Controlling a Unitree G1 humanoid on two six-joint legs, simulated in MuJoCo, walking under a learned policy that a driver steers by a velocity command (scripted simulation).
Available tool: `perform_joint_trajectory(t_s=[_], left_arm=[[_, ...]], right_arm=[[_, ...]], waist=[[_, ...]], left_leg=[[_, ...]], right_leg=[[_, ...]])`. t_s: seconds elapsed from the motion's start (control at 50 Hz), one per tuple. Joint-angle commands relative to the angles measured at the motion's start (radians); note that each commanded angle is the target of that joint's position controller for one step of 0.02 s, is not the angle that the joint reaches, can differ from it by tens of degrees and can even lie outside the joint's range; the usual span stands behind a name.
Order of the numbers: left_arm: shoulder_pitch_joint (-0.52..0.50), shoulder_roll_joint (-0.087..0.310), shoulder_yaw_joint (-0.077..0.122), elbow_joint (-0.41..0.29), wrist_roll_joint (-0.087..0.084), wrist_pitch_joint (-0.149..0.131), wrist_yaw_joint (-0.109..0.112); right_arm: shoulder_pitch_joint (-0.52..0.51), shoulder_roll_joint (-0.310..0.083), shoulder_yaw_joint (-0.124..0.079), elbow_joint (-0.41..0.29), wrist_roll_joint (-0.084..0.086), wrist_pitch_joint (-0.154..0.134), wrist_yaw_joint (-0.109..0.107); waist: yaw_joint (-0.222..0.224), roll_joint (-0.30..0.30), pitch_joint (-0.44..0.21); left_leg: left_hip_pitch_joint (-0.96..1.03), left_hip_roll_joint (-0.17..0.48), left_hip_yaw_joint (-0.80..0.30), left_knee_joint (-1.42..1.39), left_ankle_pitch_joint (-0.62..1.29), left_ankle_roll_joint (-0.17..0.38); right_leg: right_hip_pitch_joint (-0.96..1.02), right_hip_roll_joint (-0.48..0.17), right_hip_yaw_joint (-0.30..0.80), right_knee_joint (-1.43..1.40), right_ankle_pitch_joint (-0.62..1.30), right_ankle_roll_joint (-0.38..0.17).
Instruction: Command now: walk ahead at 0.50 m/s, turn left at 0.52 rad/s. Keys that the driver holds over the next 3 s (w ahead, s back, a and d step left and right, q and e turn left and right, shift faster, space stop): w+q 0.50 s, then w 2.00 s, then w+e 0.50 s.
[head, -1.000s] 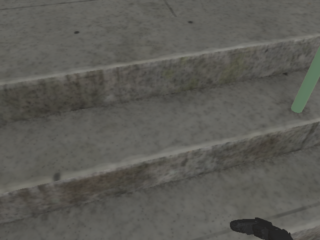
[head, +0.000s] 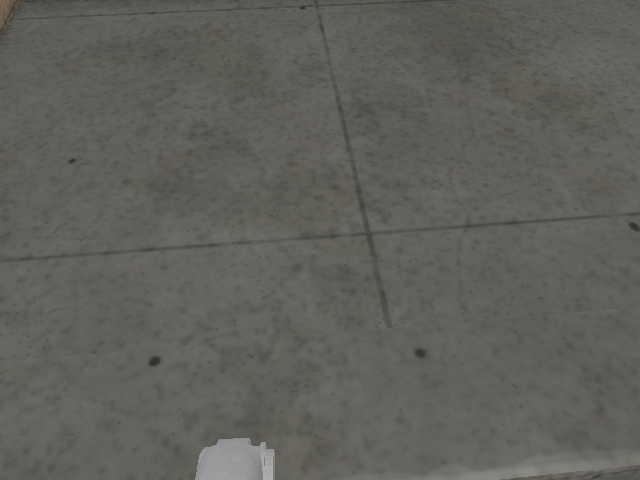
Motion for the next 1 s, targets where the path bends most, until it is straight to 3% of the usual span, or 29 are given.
perform_joint_trajectory(t_s=[0.02,0.06,0.1,0.12,0.16,0.18,0.2,0.26,0.3,0.34,0.4,0.44,0.46,0.48,0.5,0.52,0.56,0.58,0.6,0.62,0.64,0.66,0.68,0.72,0.74,0.82,0.86,0.94,1.0], left_arm=[[-0.032,0.134,0.009,-0.064,-0.050,-0.017,-0.019],[0.023,0.258,0.029,-0.024,-0.071,-0.049,-0.021],[-0.026,0.358,0.067,-0.044,-0.099,-0.052,-0.010],[-0.009,0.359,0.073,-0.052,-0.070,-0.055,-0.010],[-0.007,0.328,0.077,-0.086,-0.032,-0.055,-0.024],[-0.112,0.263,0.097,-0.107,-0.063,-0.019,-0.059],[-0.102,0.259,0.112,-0.141,-0.096,0.001,-0.071],[-0.281,0.140,0.080,-0.222,-0.071,-0.006,-0.025],[-0.323,0.107,0.050,-0.256,-0.062,0.008,0.006],[-0.331,0.155,0.052,-0.269,-0.084,0.024,0.016],[-0.541,0.142,0.013,-0.382,-0.098,0.023,0.030],[-0.685,0.173,0.005,-0.477,-0.082,0.017,0.050],[-0.744,0.180,0.005,-0.499,-0.085,0.018,0.058],[-0.805,0.141,-0.011,-0.533,-0.078,0.044,0.054],[-0.793,0.100,-0.010,-0.554,-0.095,0.056,0.040],[-0.744,0.126,0.001,-0.547,-0.095,0.066,0.028],[-0.598,0.250,0.051,-0.487,-0.093,0.051,0.018],[-0.388,0.306,0.072,-0.405,-0.091,0.020,0.018],[-0.152,0.321,0.072,-0.321,-0.099,0.011,0.015],[0.042,0.406,0.101,-0.261,-0.065,0.027,0.023],[0.088,0.399,0.097,-0.215,-0.071,0.007,0.027],[-0.052,0.396,0.104,-0.215,-0.100,-0.006,0.030],[-0.181,0.313,0.091,-0.207,-0.110,-0.007,0.037],[-0.292,0.097,0.047,-0.158,-0.091,0.017,0.051],[-0.318,0.057,0.038,-0.146,-0.085,0.017,0.060],[-0.351,0.140,0.061,-0.130,-0.070,-0.026,0.069],[-0.317,0.145,0.055,-0.130,-0.057,-0.046,0.065],[0.021,0.136,0.051,-0.053,-0.036,-0.043,0.048],[0.067,0.133,0.049,-0.062,-0.061,-0.047,0.032]], right_arm=[[-0.256,-0.078,-0.023,-0.134,-0.012,0.014,0.002],[-0.211,-0.044,-0.019,-0.156,0.001,0.029,0.031],[-0.039,-0.084,-0.039,-0.111,-0.003,0.007,0.032],[0.046,-0.121,-0.056,-0.089,0.007,-0.008,0.009],[0.401,-0.191,-0.084,0.007,0.004,-0.006,-0.036],[0.560,-0.251,-0.098,0.095,-0.053,0.010,-0.027],[0.589,-0.356,-0.138,0.089,-0.054,0.002,-0.035],[0.402,-0.134,-0.094,0.186,-0.022,-0.050,-0.023],[0.292,-0.008,-0.044,0.230,-0.044,-0.063,-0.007],[0.224,-0.050,-0.046,0.202,-0.054,-0.092,-0.014],[0.448,-0.075,-0.039,0.271,-0.104,-0.101,-0.039],[0.542,-0.101,-0.035,0.303,-0.116,-0.117,-0.034],[0.557,-0.127,-0.040,0.285,-0.097,-0.126,-0.030],[0.403,-0.155,-0.037,0.206,-0.069,-0.118,0.005],[0.386,-0.176,-0.033,0.146,-0.030,-0.131,0.011],[0.364,-0.226,-0.047,0.129,-0.003,-0.140,0.014],[0.410,-0.278,-0.068,0.115,0.013,-0.161,0.005],[0.433,-0.291,-0.093,0.125,0.007,-0.172,0.009],[0.566,-0.154,-0.076,0.145,-0.054,-0.171,0.025],[0.485,-0.108,-0.081,0.129,-0.050,-0.145,0.034],[0.387,-0.112,-0.096,0.130,-0.044,-0.129,0.035],[0.365,-0.114,-0.094,0.142,-0.038,-0.124,0.025],[0.364,-0.088,-0.078,0.141,-0.044,-0.122,0.009],[0.299,-0.058,-0.048,0.129,-0.056,-0.112,-0.005],[0.281,-0.061,-0.044,0.123,-0.053,-0.104,-0.010],[0.104,-0.169,-0.060,0.058,-0.036,-0.117,0.000],[0.088,-0.182,-0.067,0.047,-0.064,-0.117,0.000],[-0.008,-0.131,-0.061,0.009,-0.053,-0.109,-0.010],[-0.080,-0.113,-0.065,-0.019,-0.060,-0.084,-0.002]], waist=[[-0.028,-0.085,0.106],[-0.104,-0.114,0.031],[-0.153,-0.166,0.025],[-0.146,-0.187,-0.066],[-0.216,-0.058,-0.272],[-0.247,0.197,-0.156],[-0.218,0.233,-0.229],[-0.080,0.053,-0.011],[0.026,-0.083,0.012],[0.040,-0.019,0.029],[-0.049,0.084,0.058],[-0.081,-0.064,0.040],[-0.095,-0.013,0.041],[-0.030,0.000,0.070],[-0.006,0.118,0.098],[0.024,0.142,0.073],[0.065,0.156,-0.027],[0.077,0.115,-0.138],[0.081,-0.171,-0.392],[0.168,-0.363,-0.311],[0.185,-0.344,-0.083],[0.107,-0.271,0.053],[0.028,-0.155,0.048],[-0.062,-0.003,0.019],[-0.081,0.027,0.041],[-0.075,0.000,0.049],[-0.068,-0.019,0.066],[0.039,-0.045,0.053],[0.048,-0.076,0.077]], left_leg=[[0.220,0.031,0.174,-0.324,-0.214,-0.001],[0.477,-0.064,0.216,-0.404,-0.218,-0.020],[0.508,-0.168,0.243,-0.713,-0.344,-0.061],[0.699,-0.180,0.191,-0.712,-0.248,-0.046],[1.290,-0.125,-0.195,-0.900,-0.078,0.048],[1.408,0.005,-0.587,-1.297,0.017,0.153],[1.352,0.102,-0.823,-1.457,0.003,0.161],[1.155,0.049,-0.597,-1.365,-0.120,0.080],[1.037,0.008,-0.423,-1.380,-0.153,0.028],[0.883,-0.026,-0.271,-1.471,-0.190,0.006],[0.953,0.035,-0.384,-1.524,-0.241,-0.001],[1.064,0.042,-0.397,-1.525,-0.306,-0.062],[1.000,0.031,-0.403,-1.558,-0.323,-0.054],[0.618,0.043,-0.350,-1.753,-0.361,-0.035],[0.383,0.071,-0.380,-1.846,-0.311,-0.001],[0.476,0.090,-0.349,-1.816,-0.184,-0.009],[0.981,0.117,-0.260,-1.606,0.663,-0.045],[1.097,0.057,-0.202,-1.341,0.903,-0.123],[0.760,-0.072,-0.209,-1.028,0.483,-0.155],[0.460,-0.207,-0.303,-0.631,-0.169,-0.167],[0.263,-0.210,-0.361,-0.244,-0.055,-0.146],[0.207,-0.172,-0.298,-0.115,0.022,-0.133],[0.274,-0.137,-0.250,-0.044,0.080,-0.112],[0.302,-0.090,-0.249,0.013,0.122,-0.062],[0.283,-0.080,-0.270,-0.015,0.113,-0.052],[0.348,-0.059,-0.159,-0.330,0.096,-0.098],[0.301,-0.050,-0.183,-0.365,0.150,-0.119],[0.168,-0.028,-0.103,-0.584,0.223,-0.154],[0.245,0.024,-0.020,-0.711,0.287,-0.188]], right_leg=[[-0.103,-0.279,0.059,-0.292,0.708,-0.126],[-0.065,-0.313,0.009,-0.168,1.493,-0.160],[0.199,-0.329,0.007,0.007,1.701,-0.147],[0.162,-0.319,0.011,0.121,1.816,-0.126],[-0.307,-0.218,0.106,0.519,1.434,-0.046],[-0.666,0.014,0.172,0.965,0.357,-0.010],[-0.729,0.073,0.461,1.424,0.323,-0.022],[-1.081,0.106,0.545,1.821,0.251,-0.106],[-1.141,0.034,0.498,1.725,0.224,-0.173],[-1.066,-0.014,0.402,1.620,0.081,-0.153],[-1.265,-0.005,0.424,1.871,-0.192,-0.165],[-1.284,-0.074,0.415,1.440,-0.107,-0.156],[-1.202,-0.094,0.380,1.313,-0.038,-0.130],[-0.767,-0.093,0.265,1.098,-0.118,-0.083],[-0.446,-0.064,0.194,1.183,-0.077,-0.022],[-0.429,-0.027,0.182,1.179,-0.062,-0.013],[-0.504,0.056,0.169,0.912,-0.120,-0.069],[-0.362,0.021,0.318,0.810,0.108,-0.124],[0.067,-0.144,0.813,0.558,0.023,-0.284],[0.174,-0.254,1.296,0.167,-0.401,-0.284],[0.002,-0.238,1.320,0.087,-0.769,-0.210],[-0.178,-0.238,1.200,0.112,-0.742,-0.217],[-0.291,-0.243,1.050,0.142,-0.538,-0.234],[-0.391,-0.239,0.919,0.143,-0.315,-0.191],[-0.405,-0.227,0.861,0.109,-0.251,-0.161],[-0.376,-0.146,0.514,-0.036,-0.029,-0.093],[-0.281,-0.152,0.478,-0.067,0.133,-0.141],[0.057,-0.177,0.383,-0.070,0.381,-0.173],[0.061,-0.199,0.348,-0.109,0.476,-0.178]])
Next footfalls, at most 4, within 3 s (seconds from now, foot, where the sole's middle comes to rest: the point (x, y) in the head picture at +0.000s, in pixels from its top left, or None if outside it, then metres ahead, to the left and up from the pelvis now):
0.10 left None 0.21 0.11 -0.61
0.56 right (402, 410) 0.54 -0.10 -0.45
1.26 left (209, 288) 0.79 0.26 -0.45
1.78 right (271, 160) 1.19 0.17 -0.45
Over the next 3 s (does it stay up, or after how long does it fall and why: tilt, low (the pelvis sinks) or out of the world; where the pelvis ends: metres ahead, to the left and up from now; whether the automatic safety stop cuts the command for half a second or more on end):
stays up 1.55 0.40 0.33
